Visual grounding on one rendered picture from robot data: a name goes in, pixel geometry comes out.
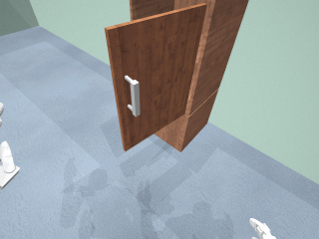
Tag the robot left hand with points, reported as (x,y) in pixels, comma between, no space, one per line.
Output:
(7,168)

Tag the cupboard door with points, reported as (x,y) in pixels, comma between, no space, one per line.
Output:
(159,52)

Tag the robot right hand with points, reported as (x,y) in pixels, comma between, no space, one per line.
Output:
(262,230)

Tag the handle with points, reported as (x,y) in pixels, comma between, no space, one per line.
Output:
(135,96)

